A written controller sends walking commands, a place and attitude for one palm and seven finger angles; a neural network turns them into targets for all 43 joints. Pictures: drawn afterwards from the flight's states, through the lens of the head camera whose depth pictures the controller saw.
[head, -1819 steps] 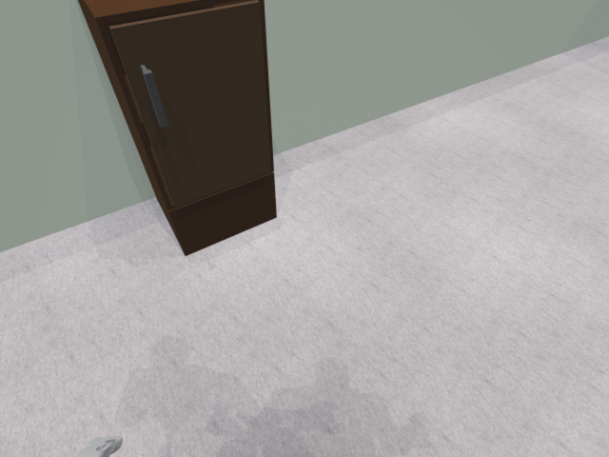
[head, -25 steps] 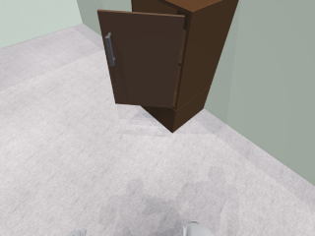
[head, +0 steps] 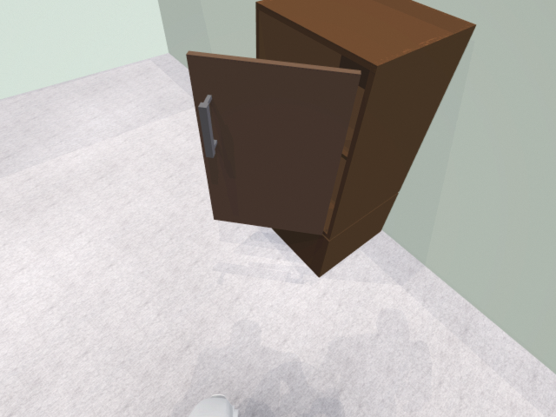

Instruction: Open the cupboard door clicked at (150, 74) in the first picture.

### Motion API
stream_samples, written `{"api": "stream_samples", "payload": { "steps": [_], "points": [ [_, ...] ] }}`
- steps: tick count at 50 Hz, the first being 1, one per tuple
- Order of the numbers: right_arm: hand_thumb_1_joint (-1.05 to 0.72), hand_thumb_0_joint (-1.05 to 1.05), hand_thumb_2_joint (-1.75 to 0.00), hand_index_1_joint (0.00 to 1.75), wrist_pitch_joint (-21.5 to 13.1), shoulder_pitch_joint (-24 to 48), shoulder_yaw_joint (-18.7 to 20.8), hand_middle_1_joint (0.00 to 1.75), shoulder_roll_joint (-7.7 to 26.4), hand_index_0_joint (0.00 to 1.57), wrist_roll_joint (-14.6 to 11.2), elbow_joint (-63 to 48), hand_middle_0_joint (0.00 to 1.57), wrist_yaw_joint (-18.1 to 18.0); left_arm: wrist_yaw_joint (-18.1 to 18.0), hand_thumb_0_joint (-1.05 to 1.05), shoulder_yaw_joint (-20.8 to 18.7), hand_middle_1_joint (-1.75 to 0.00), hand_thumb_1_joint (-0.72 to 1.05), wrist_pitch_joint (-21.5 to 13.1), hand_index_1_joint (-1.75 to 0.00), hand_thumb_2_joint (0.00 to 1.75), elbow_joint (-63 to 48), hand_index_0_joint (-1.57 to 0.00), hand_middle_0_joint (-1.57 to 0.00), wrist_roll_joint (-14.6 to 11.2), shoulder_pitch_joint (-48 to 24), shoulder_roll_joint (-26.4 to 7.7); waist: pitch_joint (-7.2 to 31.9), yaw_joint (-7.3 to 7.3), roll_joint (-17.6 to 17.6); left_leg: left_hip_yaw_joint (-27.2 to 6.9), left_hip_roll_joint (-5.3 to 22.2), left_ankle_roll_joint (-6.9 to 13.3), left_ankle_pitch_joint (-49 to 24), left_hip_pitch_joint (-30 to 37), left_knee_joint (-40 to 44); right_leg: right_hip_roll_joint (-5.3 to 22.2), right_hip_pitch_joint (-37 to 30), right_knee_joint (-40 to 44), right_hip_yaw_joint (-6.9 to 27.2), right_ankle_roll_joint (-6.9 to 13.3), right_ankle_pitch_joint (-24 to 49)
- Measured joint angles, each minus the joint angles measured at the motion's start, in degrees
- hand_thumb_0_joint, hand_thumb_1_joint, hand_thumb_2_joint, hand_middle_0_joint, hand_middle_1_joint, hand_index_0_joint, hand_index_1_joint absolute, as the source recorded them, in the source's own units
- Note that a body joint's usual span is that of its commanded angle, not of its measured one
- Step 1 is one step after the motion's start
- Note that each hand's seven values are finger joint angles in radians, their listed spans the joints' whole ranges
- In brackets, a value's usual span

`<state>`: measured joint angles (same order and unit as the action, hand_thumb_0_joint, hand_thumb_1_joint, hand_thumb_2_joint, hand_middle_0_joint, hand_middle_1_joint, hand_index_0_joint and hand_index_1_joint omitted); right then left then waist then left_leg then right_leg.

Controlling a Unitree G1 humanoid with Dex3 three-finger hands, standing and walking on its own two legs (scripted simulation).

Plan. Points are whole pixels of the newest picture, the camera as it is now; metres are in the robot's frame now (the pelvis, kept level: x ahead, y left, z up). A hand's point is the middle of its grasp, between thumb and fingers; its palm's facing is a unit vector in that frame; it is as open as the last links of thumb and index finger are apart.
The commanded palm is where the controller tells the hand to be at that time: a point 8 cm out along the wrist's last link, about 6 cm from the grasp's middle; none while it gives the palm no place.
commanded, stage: take the last steps up to it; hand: left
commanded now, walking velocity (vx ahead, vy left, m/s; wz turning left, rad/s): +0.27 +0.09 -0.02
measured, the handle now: (209, 127) +0.76 +0.24 -0.05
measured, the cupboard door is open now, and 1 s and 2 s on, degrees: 43 43 43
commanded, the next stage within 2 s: come to a stop and stand still in 0.32 s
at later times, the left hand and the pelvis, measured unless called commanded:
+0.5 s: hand (167, 350) +0.25 +0.22 -0.17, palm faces -0.03 -0.98 -0.21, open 7.4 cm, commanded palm none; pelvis +0.15 +0.04 -0.01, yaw -3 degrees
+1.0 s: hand (158, 366) +0.22 +0.23 -0.18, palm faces +0.02 -0.96 -0.28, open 7.4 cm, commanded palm none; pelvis +0.16 +0.03 -0.01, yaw -1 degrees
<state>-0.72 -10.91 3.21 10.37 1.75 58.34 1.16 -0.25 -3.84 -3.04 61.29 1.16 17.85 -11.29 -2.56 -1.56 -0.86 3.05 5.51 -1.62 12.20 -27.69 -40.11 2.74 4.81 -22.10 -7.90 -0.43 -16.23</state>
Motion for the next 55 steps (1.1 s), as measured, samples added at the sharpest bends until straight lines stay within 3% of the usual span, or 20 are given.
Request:
{"api": "stream_samples", "payload": {
  "steps": [4, 6, 8, 11, 16, 21, 24, 25, 28, 31, 39, 43, 46, 49, 52, 55],
  "points": [
    [-0.91, 0.01, -0.90, 0.30, -1.6, 2.2, -0.3, 0.30, 0.9, 0.19, 0.2, -2.1, 0.19, 0.3, 0.4, 0.00, 0.1, -0.30, 0.92, 1.2, -0.30, 0.90, 1.7, -0.20, -0.20, 0.1, 4.1, 0.2, 0.9, -1.36, -0.1, 1.6, -1.9, 1.2, -1.9, 6.3, 9.9, 2.1, -0.2, -6.5, 0.9, -1.8, -6.0],
    [-0.91, 0.00, -0.90, 0.30, -2.7, 3.4, -0.5, 0.30, 0.4, 0.19, 0.5, -2.9, 0.20, -0.4, 0.4, 0.00, 0.3, -0.30, 0.92, 2.3, -0.30, 0.90, 2.5, -0.20, -0.20, -0.2, 4.0, 0.0, -0.2, -1.22, -1.1, 2.6, -3.1, 3.1, -2.4, 5.8, 6.4, 3.0, 4.9, -20.8, 3.0, -0.4, -11.4],
    [-0.91, 0.00, -0.90, 0.30, -2.8, 3.4, -1.1, 0.30, -0.4, 0.19, 0.5, -3.4, 0.20, -0.9, 0.3, 0.01, 0.4, -0.30, 0.91, 3.0, -0.30, 0.90, 2.4, -0.20, -0.20, -0.2, 2.9, -0.3, -1.1, -1.34, -1.9, 3.8, -3.7, 4.2, -0.2, 7.2, 6.2, 2.5, 11.5, -35.0, 4.4, 0.9, -12.3],
    [-0.91, 0.00, -0.90, 0.30, -2.6, 1.9, -2.0, 0.30, -1.6, 0.19, 0.3, -2.9, 0.20, -1.7, 0.5, 0.01, 0.4, -0.30, 0.91, 3.1, -0.30, 0.90, 1.2, -0.20, -0.20, 0.0, 0.3, -0.3, -1.5, -1.04, -2.0, 4.5, -4.7, 4.5, -0.6, 10.4, 10.4, 2.3, 19.0, -43.3, 3.7, 1.1, -8.1],
    [-0.95, -0.01, -0.90, 0.30, -2.3, -1.6, -1.3, 0.30, -0.5, 0.20, 0.0, -0.7, 0.20, -2.6, 0.8, 0.01, 0.7, -0.29, 0.91, 3.0, -0.30, 0.90, -2.1, -0.20, -0.20, 0.0, -3.7, 1.0, -1.1, -0.21, -0.8, 5.3, -6.1, 5.3, -1.9, 15.3, 17.3, 2.7, 23.7, -36.1, 3.0, 0.5, -3.3],
    [-0.94, 0.00, -0.90, 0.30, -1.3, -5.2, -1.6, 0.30, -0.3, 0.20, 0.2, 1.9, 0.20, -2.3, 0.7, 0.01, 1.0, -0.30, 0.91, 2.9, -0.30, 0.90, -3.9, -0.20, -0.20, 0.0, -7.2, 1.6, -0.8, 1.41, -0.3, 5.7, -6.8, 4.9, 0.0, 18.2, 18.5, 2.2, 20.0, -21.9, 2.8, 0.3, -2.5],
    [-0.93, 0.00, -0.90, 0.30, -0.8, -7.3, -1.9, 0.30, -0.9, 0.20, 0.0, 3.5, 0.20, -2.4, 0.5, 0.01, 1.4, -0.30, 0.91, 2.2, -0.30, 0.90, -4.4, -0.20, -0.20, 0.0, -8.3, 1.4, -0.6, 2.17, -0.6, 6.0, -6.7, 4.0, 3.3, 18.5, 15.2, 1.2, 14.5, -12.0, 2.9, 0.4, 2.3],
    [-0.92, 0.00, -0.90, 0.30, -0.6, -7.8, -2.1, 0.30, -1.1, 0.20, -0.2, 4.0, 0.20, -2.4, 0.2, 0.01, 1.5, -0.30, 0.91, 1.7, -0.30, 0.90, -4.3, -0.20, -0.20, 0.0, -8.4, 1.2, -0.4, 2.18, -0.9, 6.3, -6.6, 3.5, 4.9, 18.2, 13.2, 1.1, 13.0, -9.7, 3.4, 1.4, 4.5],
    [-0.92, 0.01, -0.90, 0.30, 0.5, -7.5, -2.2, 0.30, -1.0, 0.20, -0.8, 5.2, 0.20, -2.6, -0.5, 0.01, 2.6, -0.30, 0.91, 1.3, -0.30, 0.90, -2.9, -0.20, -0.20, -0.5, -9.1, 2.1, -0.6, 3.85, 1.3, 4.3, -4.8, 1.5, 8.6, 17.9, 10.2, -0.7, 11.4, -9.9, 2.3, 2.6, 1.2],
    [-0.92, 0.01, -0.90, 0.30, 1.2, -6.9, -2.4, 0.30, -1.6, 0.19, -1.3, 5.6, 0.20, -2.9, -1.2, 0.01, 3.2, -0.30, 0.91, 1.8, -0.30, 0.90, -2.4, -0.20, -0.20, -1.0, -10.0, 2.4, -0.9, 4.53, 1.4, 3.1, -4.1, 0.5, 6.7, 17.9, 10.5, -1.3, 10.5, -9.1, 1.6, 2.6, 0.3],
    [-0.91, 0.01, -0.90, 0.30, 2.6, -4.3, -1.5, 0.30, -2.5, 0.20, -0.8, 3.3, 0.20, -3.7, -2.0, 0.01, 2.1, -0.30, 0.90, 4.6, -0.30, 0.90, -3.3, -0.20, -0.20, -1.2, -11.1, 1.7, -2.2, 2.77, -0.8, 3.4, -4.5, 2.5, 6.9, 18.9, 11.7, -0.7, 12.5, -13.6, 1.9, 2.0, 1.7],
    [-0.91, 0.00, -0.90, 0.30, 2.6, -3.5, -1.3, 0.30, -2.3, 0.20, 0.0, 2.1, 0.20, -3.9, -2.0, 0.01, 1.0, -0.30, 0.90, 6.3, -0.30, 0.90, -3.9, -0.20, -0.20, -0.9, -10.6, 0.5, -2.6, 2.11, -0.9, 3.1, -4.7, 2.9, 6.6, 18.6, 11.2, -1.5, 13.6, -20.2, 5.0, 1.7, -8.5],
    [-0.91, 0.00, -0.90, 0.30, 2.7, -2.8, -1.3, 0.30, -1.7, 0.20, 0.0, 1.8, 0.20, -3.8, -1.8, 0.01, 0.7, -0.30, 0.90, 6.0, -0.30, 0.90, -4.1, -0.20, -0.20, -0.8, -9.5, -0.1, -2.5, 1.23, -0.3, 2.7, -4.5, 2.2, 7.0, 17.8, 9.8, -1.6, 10.7, -15.4, 5.5, 1.5, -2.3],
    [-0.91, 0.01, -0.90, 0.30, 2.8, -1.8, -1.1, 0.30, -0.5, 0.20, -0.5, -0.5, 0.20, -2.8, -2.2, 0.01, 1.6, -0.30, 0.90, 4.6, -0.30, 0.90, -6.2, -0.20, -0.20, -0.3, -6.4, -0.8, -2.4, 1.05, 0.9, 1.0, -3.9, 1.7, 8.9, 14.4, 3.7, -2.3, 9.4, -12.4, 4.9, 1.9, -2.7],
    [-0.91, 0.01, -0.90, 0.30, 3.0, -0.3, -0.2, 0.30, 0.5, 0.20, -0.7, -3.1, 0.20, -2.9, -3.0, 0.01, 1.8, -0.30, 0.90, 3.9, -0.30, 0.90, -7.7, -0.20, -0.20, 0.2, -3.4, -0.4, -2.4, 1.15, 1.5, -1.8, -5.2, 2.0, 13.5, 10.4, -4.4, -2.4, 9.2, -12.9, 4.1, 2.6, -2.8],
    [-0.91, 0.01, -0.90, 0.30, 3.4, 1.5, 0.3, 0.30, 1.2, 0.19, -0.9, -5.3, 0.20, -2.7, -3.2, 0.01, 2.1, -0.30, 0.90, 4.2, -0.30, 0.90, -8.6, -0.20, -0.20, 0.3, -0.9, 0.1, -1.7, 0.85, 1.9, -2.2, -5.8, 2.2, 13.0, 8.3, -6.3, -2.4, 8.7, -12.8, 3.8, 2.6, -2.1]
  ]
}}
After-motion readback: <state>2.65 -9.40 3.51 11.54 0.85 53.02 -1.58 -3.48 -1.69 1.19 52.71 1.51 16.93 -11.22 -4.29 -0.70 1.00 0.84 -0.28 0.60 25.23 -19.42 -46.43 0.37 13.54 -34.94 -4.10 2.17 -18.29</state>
